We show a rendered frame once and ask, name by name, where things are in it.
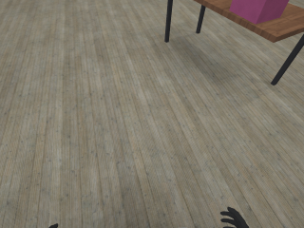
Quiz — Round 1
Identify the carton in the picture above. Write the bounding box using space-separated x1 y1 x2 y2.
229 0 290 24

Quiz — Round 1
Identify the table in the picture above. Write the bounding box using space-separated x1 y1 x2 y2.
164 0 304 86

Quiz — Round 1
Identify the right robot hand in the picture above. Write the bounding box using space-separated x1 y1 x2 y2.
220 206 249 228

